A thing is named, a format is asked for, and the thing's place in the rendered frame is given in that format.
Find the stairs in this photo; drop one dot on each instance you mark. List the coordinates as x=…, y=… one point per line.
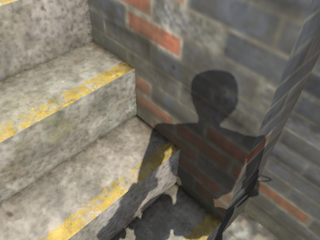
x=76, y=161

